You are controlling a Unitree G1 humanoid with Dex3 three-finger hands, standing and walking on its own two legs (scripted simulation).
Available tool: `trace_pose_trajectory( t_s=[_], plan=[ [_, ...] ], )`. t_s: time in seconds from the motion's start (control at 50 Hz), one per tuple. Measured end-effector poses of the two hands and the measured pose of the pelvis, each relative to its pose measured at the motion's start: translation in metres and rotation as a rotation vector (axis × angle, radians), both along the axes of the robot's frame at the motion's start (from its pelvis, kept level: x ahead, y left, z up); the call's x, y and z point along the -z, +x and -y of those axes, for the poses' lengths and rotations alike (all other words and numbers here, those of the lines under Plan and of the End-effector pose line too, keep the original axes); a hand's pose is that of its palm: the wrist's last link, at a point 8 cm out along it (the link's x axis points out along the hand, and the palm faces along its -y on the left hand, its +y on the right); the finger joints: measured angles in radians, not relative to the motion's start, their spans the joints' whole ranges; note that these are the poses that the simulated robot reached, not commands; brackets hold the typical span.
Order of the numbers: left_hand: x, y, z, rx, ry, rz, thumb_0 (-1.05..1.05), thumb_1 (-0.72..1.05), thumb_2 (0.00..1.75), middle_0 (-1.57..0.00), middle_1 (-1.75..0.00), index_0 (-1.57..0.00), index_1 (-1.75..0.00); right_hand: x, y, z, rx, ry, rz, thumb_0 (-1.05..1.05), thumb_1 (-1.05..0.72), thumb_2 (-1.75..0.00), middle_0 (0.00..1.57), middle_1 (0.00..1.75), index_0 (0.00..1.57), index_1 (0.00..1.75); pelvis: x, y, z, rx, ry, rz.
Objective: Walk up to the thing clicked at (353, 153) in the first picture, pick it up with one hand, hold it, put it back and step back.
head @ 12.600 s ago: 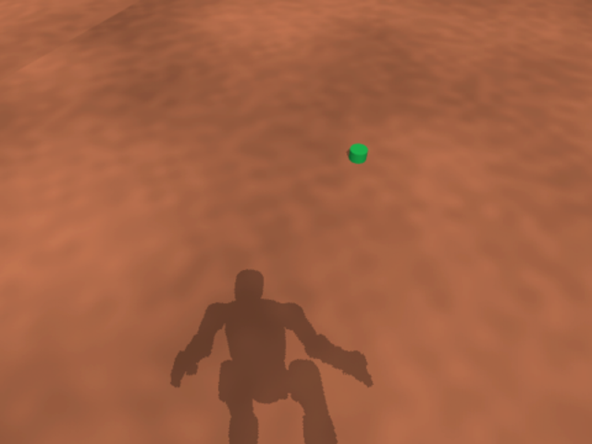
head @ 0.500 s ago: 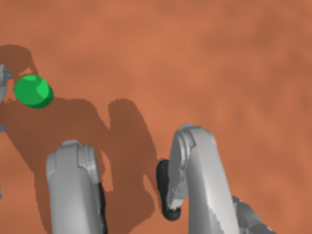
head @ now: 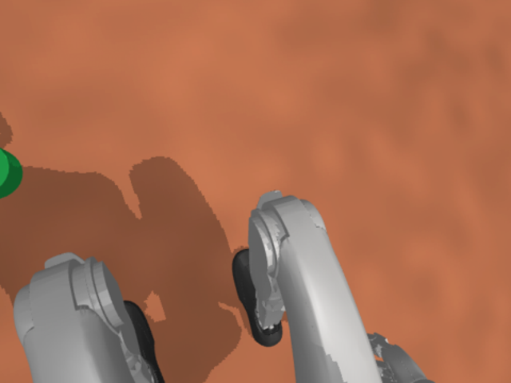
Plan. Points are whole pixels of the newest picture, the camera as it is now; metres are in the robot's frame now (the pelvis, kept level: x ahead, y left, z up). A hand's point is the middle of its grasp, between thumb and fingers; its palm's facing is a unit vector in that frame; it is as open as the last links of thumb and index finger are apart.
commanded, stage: close in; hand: left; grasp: from above
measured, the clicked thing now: out of the picture +0.47 +0.31 -0.29
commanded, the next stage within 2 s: rest palm in 0.08 s
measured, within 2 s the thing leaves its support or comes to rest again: neither
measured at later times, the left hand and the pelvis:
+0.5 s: hand out of the picture +0.43 +0.32 -0.23, palm faces -0.43 -0.10 -0.90, open 14.1 cm; pelvis -0.01 +0.01 -0.01, yaw -2 degrees
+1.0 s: hand out of the picture +0.45 +0.32 -0.26, palm faces -0.51 -0.14 -0.85, open 14.1 cm; pelvis +0.00 +0.00 -0.01, yaw -3 degrees
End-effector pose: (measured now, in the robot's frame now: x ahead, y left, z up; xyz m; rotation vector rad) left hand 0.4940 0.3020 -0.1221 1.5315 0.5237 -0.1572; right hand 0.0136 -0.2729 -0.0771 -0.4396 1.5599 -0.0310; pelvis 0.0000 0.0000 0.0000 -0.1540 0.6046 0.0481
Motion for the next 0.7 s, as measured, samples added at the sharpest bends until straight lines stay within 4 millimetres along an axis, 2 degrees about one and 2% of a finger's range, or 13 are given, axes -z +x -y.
trace_pose_trajectory(
  t_s=[0.1, 0.22, 0.38, 0.46, 0.56, 0.7],
  plan=[
    [0.005, -0.028, -0.019, -0.049, 0.001, -0.132, 0.00, -0.47, 0.93, -0.06, -1.09, -0.10, -1.05, 0.004, -0.003, -0.003, 0.003, 0.031, -0.019, 0.00, -0.91, -0.89, 0.21, 0.30, 0.21, 0.30, -0.004, -0.003, 0.002, -0.001, 0.007, 0.015],
    [0.016, -0.054, -0.038, -0.022, -0.089, -0.180, 0.00, -0.48, 0.92, -0.06, -1.09, -0.11, -1.04, 0.004, 0.011, 0.000, -0.084, 0.007, -0.020, 0.00, -0.91, -0.89, 0.21, 0.30, 0.21, 0.30, -0.001, -0.009, 0.001, -0.006, -0.004, 0.047],
    [0.043, -0.064, -0.032, 0.120, -0.173, -0.098, 0.00, -0.48, 0.93, -0.06, -1.05, -0.09, -1.01, -0.009, 0.042, 0.003, -0.193, -0.086, 0.016, 0.00, -0.90, -0.89, 0.21, 0.30, 0.21, 0.30, 0.008, -0.009, -0.005, -0.002, -0.037, 0.084],
    [0.050, -0.062, -0.029, 0.145, -0.147, -0.024, 0.00, -0.48, 0.93, -0.05, -1.03, -0.08, -1.00, -0.014, 0.054, 0.000, -0.240, -0.103, 0.045, 0.00, -0.90, -0.89, 0.21, 0.30, 0.21, 0.30, 0.011, -0.007, -0.008, 0.001, -0.048, 0.089],
    [0.055, -0.053, -0.023, 0.130, -0.080, 0.018, 0.00, -0.48, 0.93, -0.05, -1.03, -0.08, -1.00, -0.012, 0.059, -0.006, -0.270, -0.083, 0.068, 0.00, -0.90, -0.89, 0.20, 0.30, 0.21, 0.30, 0.015, -0.005, -0.010, 0.005, -0.059, 0.082],
    [0.066, -0.033, -0.014, 0.030, -0.047, -0.003, 0.00, -0.46, 0.91, -0.05, -1.04, -0.09, -1.01, -0.005, 0.041, -0.017, -0.254, -0.005, 0.067, 0.00, -0.91, -0.90, 0.20, 0.30, 0.21, 0.30, 0.020, -0.004, -0.011, 0.011, -0.062, 0.075]
  ],
)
